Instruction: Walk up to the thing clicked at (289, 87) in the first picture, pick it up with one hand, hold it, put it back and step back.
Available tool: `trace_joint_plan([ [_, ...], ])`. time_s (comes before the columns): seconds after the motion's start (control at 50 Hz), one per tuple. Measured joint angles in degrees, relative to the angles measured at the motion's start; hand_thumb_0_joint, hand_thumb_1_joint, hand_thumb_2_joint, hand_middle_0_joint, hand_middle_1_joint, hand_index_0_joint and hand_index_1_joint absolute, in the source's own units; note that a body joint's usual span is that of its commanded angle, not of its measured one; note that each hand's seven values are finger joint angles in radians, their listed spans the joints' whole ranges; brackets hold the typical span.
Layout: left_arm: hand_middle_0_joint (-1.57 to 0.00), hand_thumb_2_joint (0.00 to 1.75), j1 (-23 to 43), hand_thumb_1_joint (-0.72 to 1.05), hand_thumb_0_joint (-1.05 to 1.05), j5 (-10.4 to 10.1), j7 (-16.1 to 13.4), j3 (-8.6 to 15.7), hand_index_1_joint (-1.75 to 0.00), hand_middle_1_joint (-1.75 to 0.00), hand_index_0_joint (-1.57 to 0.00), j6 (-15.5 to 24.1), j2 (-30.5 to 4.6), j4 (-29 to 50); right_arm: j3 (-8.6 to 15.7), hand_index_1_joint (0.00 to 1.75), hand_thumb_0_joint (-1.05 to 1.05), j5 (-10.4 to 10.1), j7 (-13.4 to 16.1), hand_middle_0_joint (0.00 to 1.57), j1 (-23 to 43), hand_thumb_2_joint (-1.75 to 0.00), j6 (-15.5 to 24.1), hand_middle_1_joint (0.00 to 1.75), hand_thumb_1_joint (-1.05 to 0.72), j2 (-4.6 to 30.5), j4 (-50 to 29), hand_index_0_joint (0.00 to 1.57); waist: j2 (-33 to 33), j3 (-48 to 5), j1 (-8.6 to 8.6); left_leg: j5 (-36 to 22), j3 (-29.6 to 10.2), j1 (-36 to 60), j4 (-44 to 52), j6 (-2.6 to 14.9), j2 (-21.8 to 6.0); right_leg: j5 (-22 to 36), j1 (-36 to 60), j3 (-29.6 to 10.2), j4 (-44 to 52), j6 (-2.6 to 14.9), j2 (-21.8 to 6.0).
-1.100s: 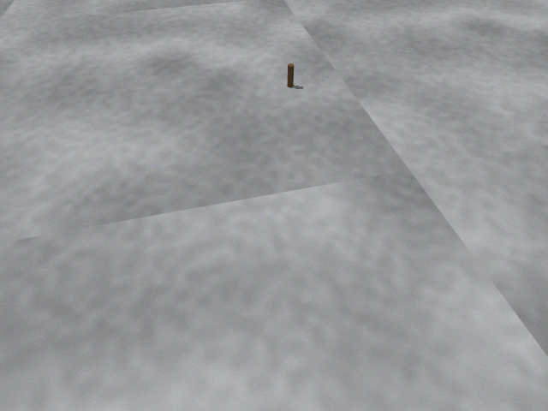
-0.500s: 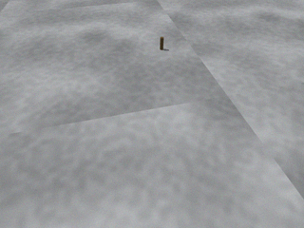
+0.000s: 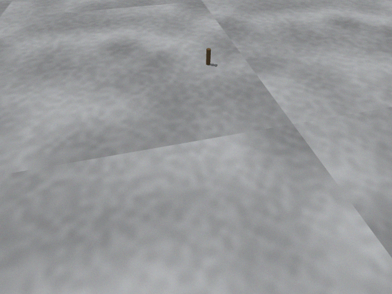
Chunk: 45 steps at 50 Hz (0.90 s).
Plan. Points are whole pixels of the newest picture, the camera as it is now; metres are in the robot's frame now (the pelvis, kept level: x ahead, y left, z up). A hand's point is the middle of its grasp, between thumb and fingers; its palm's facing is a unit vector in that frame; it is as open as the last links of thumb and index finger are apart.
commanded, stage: stand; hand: left
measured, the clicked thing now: (208, 56) +2.30 -0.15 -0.71
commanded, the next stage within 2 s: walk up in 0.02 s
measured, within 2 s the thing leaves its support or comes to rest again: neither
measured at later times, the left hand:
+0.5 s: hand (130, 256) +0.25 +0.17 -0.13, palm faces -0.06 -0.91 -0.41, open 7.4 cm
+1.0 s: hand (150, 169) +0.54 +0.16 -0.17, palm faces -0.20 -0.92 -0.33, open 7.4 cm
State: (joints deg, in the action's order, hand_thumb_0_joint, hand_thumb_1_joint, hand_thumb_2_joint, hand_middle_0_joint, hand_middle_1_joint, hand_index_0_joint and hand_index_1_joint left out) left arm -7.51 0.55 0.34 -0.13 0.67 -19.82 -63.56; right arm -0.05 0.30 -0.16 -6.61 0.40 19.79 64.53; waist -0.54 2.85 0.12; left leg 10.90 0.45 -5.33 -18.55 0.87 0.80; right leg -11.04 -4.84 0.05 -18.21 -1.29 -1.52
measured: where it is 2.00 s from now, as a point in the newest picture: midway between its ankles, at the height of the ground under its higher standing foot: (229, 161)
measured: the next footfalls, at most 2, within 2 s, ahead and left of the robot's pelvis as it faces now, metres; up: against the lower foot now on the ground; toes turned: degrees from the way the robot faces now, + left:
right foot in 0.38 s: +0.21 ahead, -0.25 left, +0.00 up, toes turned -12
left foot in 0.82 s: +0.52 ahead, +0.01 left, +0.00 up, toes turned +0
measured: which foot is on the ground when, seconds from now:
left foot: down 0.00-0.40, up 0.42-0.80, down 0.82-1.00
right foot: down 0.00-0.06, up 0.08-0.36, down 0.38-0.84, up 0.86-1.00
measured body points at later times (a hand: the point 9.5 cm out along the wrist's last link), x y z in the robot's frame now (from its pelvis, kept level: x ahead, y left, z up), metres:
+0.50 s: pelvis +0.14 -0.11 -0.03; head +0.11 -0.13 +0.42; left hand +0.25 +0.22 -0.10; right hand +0.17 -0.46 -0.15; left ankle +0.07 +0.04 -0.68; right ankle +0.17 -0.24 -0.75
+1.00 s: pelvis +0.43 -0.11 -0.02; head +0.44 -0.08 +0.43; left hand +0.55 +0.21 -0.14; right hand +0.47 -0.44 -0.10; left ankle +0.48 +0.00 -0.75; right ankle +0.37 -0.24 -0.68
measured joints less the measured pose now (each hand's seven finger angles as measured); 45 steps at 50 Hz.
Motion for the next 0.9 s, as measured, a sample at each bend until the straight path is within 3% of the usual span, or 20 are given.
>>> trace_joint_plan([
  [0.02, -0.21, 0.90, -0.02, 0.91, 0.00, -0.01, -0.01, 0.00, -0.30, -0.30, -0.20, 0.00, -0.02, -0.03, -0.01, 0.30, 0.01, 0.01, 0.01, 0.20, -0.04, -0.90, 0.00, 0.30, -0.90, 0.00, -0.01, 0.21, 0.01, 0.02, -0.01, 0.00, -0.02, -0.01, -0.01, 0.01, 0.01, 0.01, 0.01, 0.02, 0.02, -0.01, -0.01],
  [0.06, -0.21, 0.90, -1.34, 0.91, 0.00, 0.72, 1.59, 1.37, -0.30, -0.30, -0.20, -0.01, -0.36, 1.30, 1.47, 0.30, 0.01, 0.85, -1.25, 0.20, -1.15, -0.90, 0.61, 0.30, -0.90, 0.01, -1.27, 0.21, -0.17, -1.09, 0.38, 5.00, 0.70, -1.52, -2.96, 1.05, -0.08, -6.37, -2.41, -0.42, -4.48, 1.19, 0.05],
  [0.12, -0.21, 0.90, -3.13, 0.90, 0.00, 1.68, 3.57, 2.83, -0.30, -0.30, -0.20, -0.49, -1.69, 2.47, 3.67, 0.30, 0.01, 1.55, -2.69, 0.21, -3.20, -0.90, 2.44, 0.30, -0.90, 0.81, -4.01, 0.21, -0.10, -2.88, 0.42, 6.56, 2.46, -2.10, -3.83, 2.46, -0.70, -13.12, -10.04, -0.19, -18.86, 2.31, -0.15],
  [0.2, -0.21, 0.90, -3.04, 0.91, 0.01, 1.67, 5.59, 3.83, -0.30, -0.30, -0.20, -0.21, -4.63, 3.73, 4.98, 0.30, 0.01, 1.80, -3.02, 0.21, -6.12, -0.90, 3.74, 0.30, -0.90, 2.37, -5.67, 0.21, -0.39, -3.25, -0.75, 6.37, 3.45, 0.73, -0.66, 2.21, -1.76, -12.68, -18.78, -0.88, -28.78, 1.99, -2.36],
  [0.28, -0.21, 0.90, -2.83, 0.91, 0.01, 1.52, 7.08, 4.75, -0.30, -0.30, -0.20, 0.27, -6.87, 5.76, 5.87, 0.30, 0.01, 2.25, -3.52, 0.21, -8.04, -0.90, 3.38, 0.30, -0.90, 5.29, -5.31, 0.21, 0.78, -3.27, -1.16, 5.52, 4.33, 4.42, 0.86, 0.95, -4.20, -8.60, -21.61, 0.01, -24.31, 0.88, -4.84],
  [0.34, -0.20, 0.90, -2.97, 0.91, 0.00, 1.42, 7.35, 5.50, -0.30, -0.30, -0.20, 0.45, -8.20, 6.39, 6.38, 0.30, 0.01, 2.28, -3.83, 0.21, -8.83, -0.90, 3.00, 0.30, -0.90, 7.06, -5.04, 0.21, 0.93, -3.82, -1.39, 8.98, 5.21, 6.74, -1.45, -1.00, -5.60, -4.70, -20.33, 1.06, -19.26, 0.68, -5.88],
  [0.38, -0.20, 0.90, -3.27, 0.91, 0.00, 1.38, 7.11, 5.88, -0.30, -0.30, -0.20, 1.21, -9.00, 6.73, 6.45, 0.30, 0.01, 2.22, -3.80, 0.21, -9.33, -0.90, 2.52, 0.30, -0.90, 7.94, -5.01, 0.21, 1.06, -4.61, -1.31, 13.90, 5.33, 6.59, -6.86, -0.93, -6.98, -2.38, -17.63, 2.46, -16.03, 0.86, -5.46],
  [0.4, -0.20, 0.90, -2.99, 0.91, 0.00, 1.43, 6.62, 6.23, -0.30, -0.30, -0.20, 2.01, -8.86, 6.94, 6.42, 0.30, 0.01, 2.23, -3.64, 0.20, -9.35, -0.90, 2.23, 0.30, -0.90, 8.50, -4.96, 0.21, 2.08, -4.50, -1.00, 16.42, 4.35, 4.63, -13.30, 0.26, -8.48, 0.12, -17.34, 3.24, -17.06, 0.58, -4.32],
  [0.42, -0.20, 0.90, -2.73, 0.91, 0.00, 1.48, 5.92, 6.44, -0.30, -0.30, -0.20, 2.87, -8.21, 7.46, 6.28, 0.30, 0.01, 2.02, -3.30, 0.20, -9.12, -0.90, 1.73, 0.30, -0.90, 8.85, -4.81, 0.21, 3.28, -4.22, -0.56, 18.38, 1.71, 1.04, -22.44, 0.90, -8.95, -1.38, -17.64, 4.19, -19.76, 0.52, -3.24],
  [0.46, -0.20, 0.90, -3.38, 0.91, 0.00, 0.89, 5.11, 5.80, -0.30, -0.30, -0.20, 3.93, -6.29, 8.48, 5.79, 0.30, 0.02, 1.54, -3.14, 0.20, -8.05, -0.90, 0.85, 0.30, -0.90, 8.86, -4.42, 0.20, 4.62, -4.00, 0.63, 16.90, -2.13, -6.82, -38.61, 1.09, -6.63, -4.09, -16.10, 5.15, -20.64, 1.01, -1.94],
  [0.5, -0.20, 0.90, -4.84, 0.91, 0.00, 0.40, 4.86, 4.64, -0.30, -0.30, -0.20, 4.21, -4.33, 8.51, 5.22, 0.30, 0.02, 0.93, -3.66, 0.20, -6.55, -0.90, 0.99, 0.30, -0.90, 8.53, -4.69, 0.20, 5.67, -3.71, 1.21, 11.87, -2.12, -13.31, -45.54, 1.20, -5.26, -4.14, -12.23, 5.73, -16.84, 1.57, -0.89],
  [0.56, -0.21, 0.90, -7.23, 0.90, 0.00, -0.02, 4.52, 3.40, -0.30, -0.30, -0.20, 4.29, -2.70, 7.64, 4.59, 0.30, 0.02, 0.44, -5.09, 0.20, -5.04, -0.90, 1.95, 0.30, -0.91, 7.15, -6.63, 0.20, 5.74, -3.44, 1.46, 5.75, -0.03, -20.56, -43.27, 0.68, -5.52, -3.02, -6.22, 6.08, -9.68, 1.99, 0.21],
  [0.66, -0.21, 0.90, -10.72, 0.90, 0.00, -0.08, 4.25, 2.90, -0.30, -0.31, -0.21, 4.64, -2.78, 7.34, 4.42, 0.30, 0.01, 0.94, -7.09, 0.20, -3.96, -0.90, 1.65, 0.30, -0.90, 5.04, -9.44, 0.21, 3.64, -3.18, 2.18, -0.04, 1.20, -27.88, -32.95, -1.60, -7.34, -3.58, 0.58, 5.60, -2.38, 2.51, 1.20],
  [0.78, -0.21, 0.90, -11.91, 0.90, 0.00, 0.25, 4.18, 3.27, -0.30, -0.31, -0.21, 4.61, -5.00, 7.95, 4.74, 0.30, 0.01, 1.25, -7.41, 0.20, -3.18, -0.90, 1.27, 0.30, -0.90, 4.85, -9.87, 0.21, 1.53, -2.02, 3.02, -4.58, 1.72, -25.98, -16.97, -1.54, -8.97, -9.25, 7.21, 5.63, -0.93, 0.77, 1.30],
  [0.82, -0.21, 0.90, -12.30, 0.90, 0.00, 0.29, 4.06, 3.28, -0.30, -0.31, -0.21, 4.18, -5.87, 7.98, 5.01, 0.30, 0.01, 1.29, -7.13, 0.20, -3.22, -0.90, 1.84, 0.30, -0.90, 5.11, -10.10, 0.21, 0.50, -2.21, 3.11, -3.36, 3.11, -22.33, -13.72, -0.76, -8.05, -13.84, 7.99, 5.23, -4.69, 0.35, 0.09],
  [0.84, -0.21, 0.90, -12.22, 0.90, 0.00, 0.33, 3.82, 3.29, -0.30, -0.31, -0.21, 3.86, -6.33, 7.87, 5.35, 0.30, 0.01, 1.51, -6.68, 0.20, -2.97, -0.90, 2.52, 0.30, -0.90, 5.02, -10.32, 0.21, -0.73, -1.89, 2.72, -5.28, 3.97, -21.40, -14.20, -0.30, -6.87, -16.81, 6.74, 4.88, -10.18, 0.82, -1.58],
  [0.86, -0.21, 0.90, -11.61, 0.90, 0.00, 0.20, 3.40, 3.31, -0.30, -0.31, -0.21, 3.33, -6.51, 7.63, 5.65, 0.30, 0.01, 1.84, -6.04, 0.20, -2.58, -0.90, 3.27, 0.30, -0.90, 4.74, -10.84, 0.21, -2.00, -1.08, 2.26, -3.56, 5.01, -21.43, -17.10, -0.04, -5.85, -17.56, 3.67, 3.19, -19.32, 1.99, -2.90],
  [0.9, -0.21, 0.90, -10.24, 0.90, 0.01, -0.25, 2.68, 2.74, -0.30, -0.30, -0.21, 2.71, -6.50, 7.27, 5.77, 0.30, 0.01, 1.03, -5.09, 0.20, -2.61, -0.90, 4.28, 0.30, -0.90, 3.97, -12.05, 0.21, -2.76, -0.35, 0.86, 0.29, 5.92, -20.31, -19.55, 0.36, -5.16, -16.51, -4.45, -1.77, -37.34, 3.70, -0.83],
])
